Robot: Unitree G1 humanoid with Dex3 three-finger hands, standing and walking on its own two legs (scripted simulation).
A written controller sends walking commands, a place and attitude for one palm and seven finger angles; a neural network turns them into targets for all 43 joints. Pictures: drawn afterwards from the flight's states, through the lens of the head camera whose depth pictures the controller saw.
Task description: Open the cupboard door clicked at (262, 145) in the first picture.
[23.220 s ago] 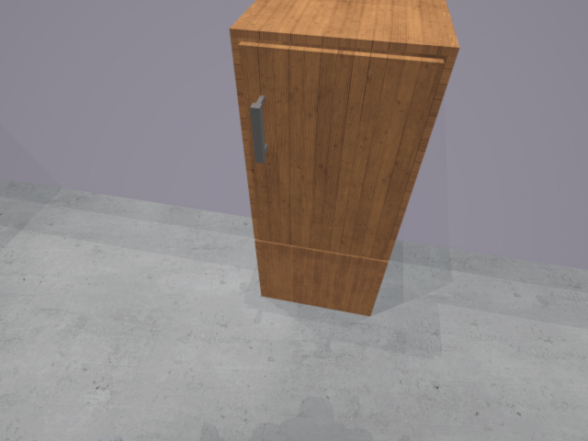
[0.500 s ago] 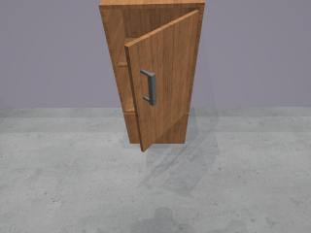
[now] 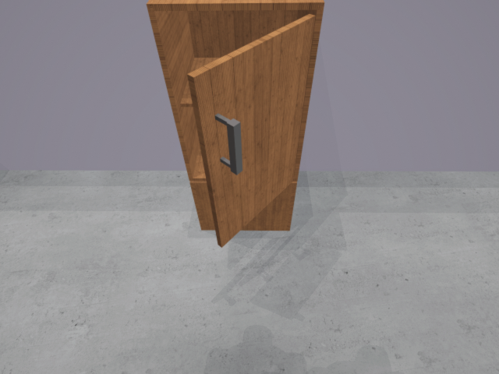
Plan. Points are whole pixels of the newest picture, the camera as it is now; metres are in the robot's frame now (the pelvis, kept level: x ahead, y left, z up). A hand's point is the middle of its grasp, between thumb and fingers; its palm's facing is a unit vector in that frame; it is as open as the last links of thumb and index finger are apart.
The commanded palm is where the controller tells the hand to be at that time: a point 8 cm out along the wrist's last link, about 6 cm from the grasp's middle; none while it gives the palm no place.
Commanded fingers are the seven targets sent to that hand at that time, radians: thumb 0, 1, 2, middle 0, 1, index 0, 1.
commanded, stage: look to check the result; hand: left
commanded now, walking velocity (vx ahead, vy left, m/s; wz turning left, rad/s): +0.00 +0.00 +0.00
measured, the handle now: (228, 144) +0.57 +0.07 +0.04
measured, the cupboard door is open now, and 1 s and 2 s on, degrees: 49 49 49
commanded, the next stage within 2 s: walk to a spot facing it in 0.50 s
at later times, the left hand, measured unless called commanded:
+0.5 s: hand out of the picture -0.02 +0.15 -0.17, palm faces +0.05 -0.98 -0.20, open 7.4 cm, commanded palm none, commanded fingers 0.00 0.90 0.90 -0.20 -0.30 -0.20 -0.30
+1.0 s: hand out of the picture +0.03 +0.19 -0.18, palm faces -0.09 -0.97 -0.24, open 7.4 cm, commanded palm none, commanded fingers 0.00 0.90 0.90 -0.20 -0.30 -0.20 -0.30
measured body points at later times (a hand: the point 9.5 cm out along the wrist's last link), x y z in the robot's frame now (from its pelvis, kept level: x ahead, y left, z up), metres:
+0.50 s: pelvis +0.01 -0.01 +0.00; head +0.02 -0.02 +0.45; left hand -0.02 +0.20 -0.16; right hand +0.00 -0.23 -0.17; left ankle +0.06 +0.12 -0.74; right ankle -0.09 -0.08 -0.74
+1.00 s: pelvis -0.01 +0.00 -0.01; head +0.04 -0.02 +0.44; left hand +0.03 +0.24 -0.16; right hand -0.02 -0.24 -0.17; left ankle +0.06 +0.12 -0.74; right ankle -0.09 -0.07 -0.72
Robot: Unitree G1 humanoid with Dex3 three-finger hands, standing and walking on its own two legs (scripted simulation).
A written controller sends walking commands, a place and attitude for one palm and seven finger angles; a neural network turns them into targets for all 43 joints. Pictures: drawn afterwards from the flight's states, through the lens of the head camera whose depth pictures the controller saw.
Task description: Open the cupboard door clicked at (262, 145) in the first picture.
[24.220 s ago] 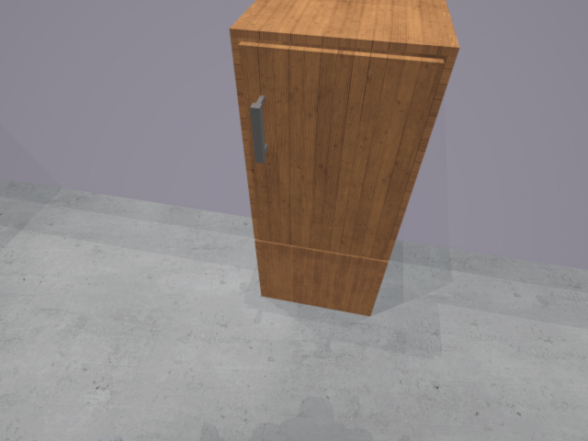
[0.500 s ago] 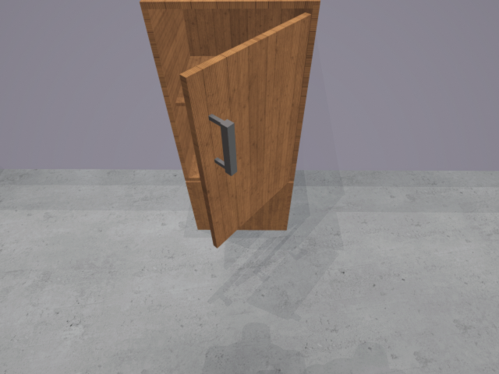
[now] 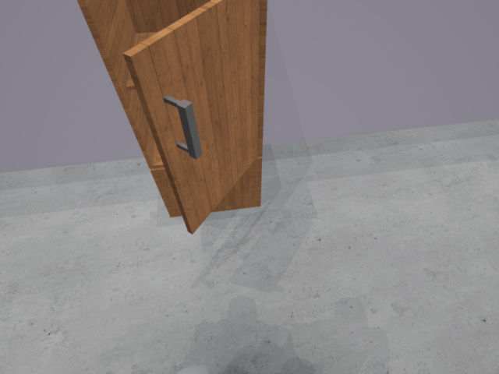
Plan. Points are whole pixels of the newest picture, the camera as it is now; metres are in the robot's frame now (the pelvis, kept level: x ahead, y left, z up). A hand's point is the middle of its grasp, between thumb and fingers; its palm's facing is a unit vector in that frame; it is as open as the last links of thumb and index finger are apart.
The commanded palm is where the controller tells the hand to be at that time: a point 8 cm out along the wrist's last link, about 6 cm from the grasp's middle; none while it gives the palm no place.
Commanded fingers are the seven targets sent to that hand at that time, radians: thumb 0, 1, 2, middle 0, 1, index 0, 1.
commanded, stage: walk to a spot facing it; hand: left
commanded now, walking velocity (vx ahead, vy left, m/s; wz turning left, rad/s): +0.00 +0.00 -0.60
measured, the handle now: (183, 128) +0.55 +0.18 +0.05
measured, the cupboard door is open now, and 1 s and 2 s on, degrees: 49 49 49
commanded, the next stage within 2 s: none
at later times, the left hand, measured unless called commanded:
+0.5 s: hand out of the picture +0.07 +0.15 -0.15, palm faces -0.17 -0.95 -0.26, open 7.4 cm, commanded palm none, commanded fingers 0.00 0.90 0.90 -0.20 -0.30 -0.20 -0.30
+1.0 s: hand (209, 327) +0.22 +0.10 -0.15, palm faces -0.53 -0.79 -0.30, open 7.4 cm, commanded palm none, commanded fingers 0.00 0.90 0.90 -0.20 -0.30 -0.20 -0.30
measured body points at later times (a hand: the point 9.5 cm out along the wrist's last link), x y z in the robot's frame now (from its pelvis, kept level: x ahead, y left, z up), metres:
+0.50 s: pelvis -0.01 -0.03 +0.02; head +0.04 -0.05 +0.46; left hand +0.08 +0.20 -0.13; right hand +0.07 -0.30 -0.13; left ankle +0.02 +0.12 -0.67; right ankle -0.04 -0.10 -0.73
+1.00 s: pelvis +0.00 -0.03 +0.00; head +0.04 -0.07 +0.44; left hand +0.24 +0.14 -0.13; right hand -0.13 -0.26 -0.16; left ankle +0.04 +0.12 -0.72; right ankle -0.06 -0.13 -0.73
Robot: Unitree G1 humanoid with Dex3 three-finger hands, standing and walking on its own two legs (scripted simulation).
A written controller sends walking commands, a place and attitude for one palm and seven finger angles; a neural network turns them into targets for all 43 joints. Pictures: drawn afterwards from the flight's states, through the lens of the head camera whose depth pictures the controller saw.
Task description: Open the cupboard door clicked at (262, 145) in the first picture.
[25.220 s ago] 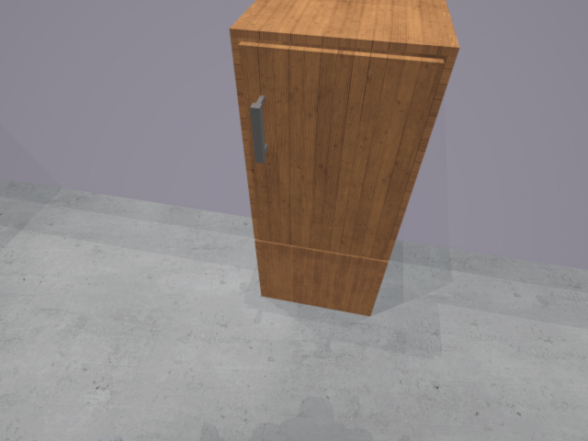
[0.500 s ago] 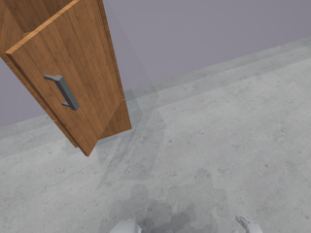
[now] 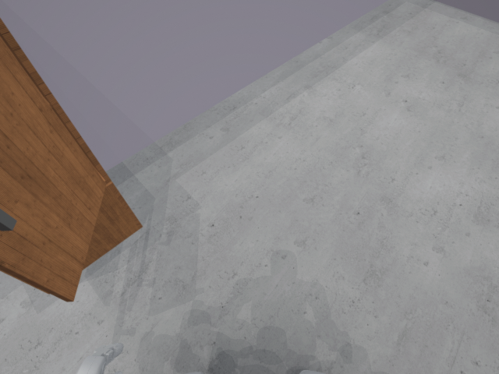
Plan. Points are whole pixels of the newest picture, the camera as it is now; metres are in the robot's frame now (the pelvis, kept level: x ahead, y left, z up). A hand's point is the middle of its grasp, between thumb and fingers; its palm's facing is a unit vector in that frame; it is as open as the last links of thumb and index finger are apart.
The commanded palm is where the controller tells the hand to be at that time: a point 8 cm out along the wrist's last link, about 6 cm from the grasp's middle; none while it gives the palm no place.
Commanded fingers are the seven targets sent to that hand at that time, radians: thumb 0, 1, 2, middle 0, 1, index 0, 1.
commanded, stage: walk to a spot facing it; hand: left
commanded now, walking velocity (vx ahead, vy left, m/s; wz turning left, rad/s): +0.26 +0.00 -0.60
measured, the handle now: out of the picture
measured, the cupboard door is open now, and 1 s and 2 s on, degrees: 49 49 49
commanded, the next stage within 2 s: turn to face it in 1.70 s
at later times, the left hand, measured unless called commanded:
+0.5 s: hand (156, 339) +0.19 +0.19 -0.15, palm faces -0.26 -0.95 -0.17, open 7.4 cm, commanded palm none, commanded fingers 0.00 0.90 0.90 -0.20 -0.30 -0.20 -0.30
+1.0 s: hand (280, 228) +0.42 -0.04 -0.14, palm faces -0.51 -0.83 -0.21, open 7.3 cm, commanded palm none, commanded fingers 0.00 0.90 0.90 -0.20 -0.30 -0.20 -0.30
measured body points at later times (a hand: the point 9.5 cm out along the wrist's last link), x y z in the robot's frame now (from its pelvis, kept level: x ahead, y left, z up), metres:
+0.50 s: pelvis +0.08 +0.02 +0.02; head +0.11 +0.03 +0.47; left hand +0.20 +0.24 -0.14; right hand +0.06 -0.23 -0.11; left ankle +0.08 +0.12 -0.72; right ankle +0.02 -0.12 -0.63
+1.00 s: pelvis +0.23 -0.14 +0.01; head +0.27 -0.18 +0.46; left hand +0.44 +0.00 -0.13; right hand +0.09 -0.32 -0.15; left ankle +0.28 +0.04 -0.63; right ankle +0.23 -0.19 -0.72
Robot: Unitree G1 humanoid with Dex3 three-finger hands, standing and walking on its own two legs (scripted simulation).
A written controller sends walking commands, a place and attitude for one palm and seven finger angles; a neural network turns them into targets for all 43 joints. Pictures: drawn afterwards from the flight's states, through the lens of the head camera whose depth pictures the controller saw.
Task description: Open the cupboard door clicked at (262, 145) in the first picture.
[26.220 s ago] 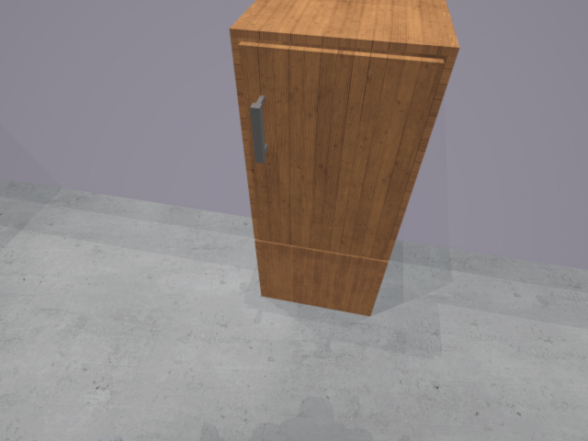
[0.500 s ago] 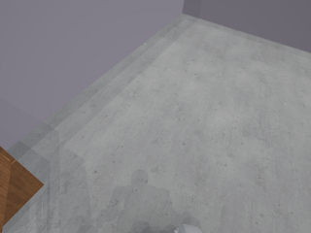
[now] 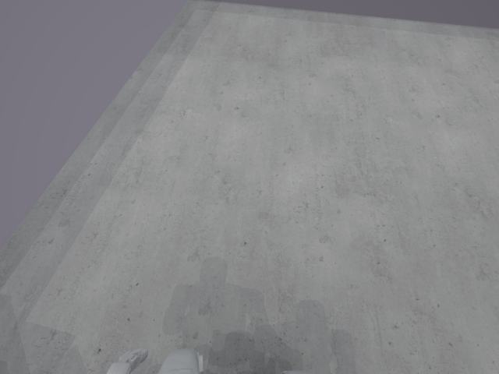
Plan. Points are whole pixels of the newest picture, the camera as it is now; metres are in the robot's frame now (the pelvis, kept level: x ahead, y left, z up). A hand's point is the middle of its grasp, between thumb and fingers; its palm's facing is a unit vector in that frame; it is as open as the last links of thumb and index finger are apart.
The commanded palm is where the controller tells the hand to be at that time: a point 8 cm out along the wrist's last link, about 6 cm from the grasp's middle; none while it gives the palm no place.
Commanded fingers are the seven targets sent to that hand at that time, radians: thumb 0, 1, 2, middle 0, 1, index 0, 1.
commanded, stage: walk to a spot facing it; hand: left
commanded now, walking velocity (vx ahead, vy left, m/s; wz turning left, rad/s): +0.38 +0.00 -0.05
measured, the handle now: out of the picture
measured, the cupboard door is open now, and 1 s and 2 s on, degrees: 49 49 49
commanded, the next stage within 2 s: turn to face it in 0.70 s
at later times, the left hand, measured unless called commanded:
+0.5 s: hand (153, 359) +0.17 +0.19 -0.18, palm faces +0.05 -0.99 -0.14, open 7.4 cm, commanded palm none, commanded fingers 0.00 0.90 0.90 -0.20 -0.30 -0.20 -0.30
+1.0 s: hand (208, 153) +0.66 +0.11 -0.16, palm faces -0.16 -0.97 -0.20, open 7.3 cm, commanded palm none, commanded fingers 0.00 0.90 0.90 -0.20 -0.30 -0.20 -0.30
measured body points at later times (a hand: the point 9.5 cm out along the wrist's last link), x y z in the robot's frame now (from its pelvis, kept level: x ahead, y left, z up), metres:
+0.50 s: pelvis +0.26 +0.03 -0.01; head +0.29 +0.04 +0.43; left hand +0.17 +0.24 -0.17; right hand +0.37 -0.20 -0.15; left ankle +0.31 +0.11 -0.74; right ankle +0.09 -0.06 -0.63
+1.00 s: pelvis +0.49 -0.04 -0.01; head +0.54 -0.05 +0.44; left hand +0.67 +0.16 -0.14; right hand +0.37 -0.23 -0.16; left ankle +0.39 +0.10 -0.65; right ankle +0.53 -0.14 -0.74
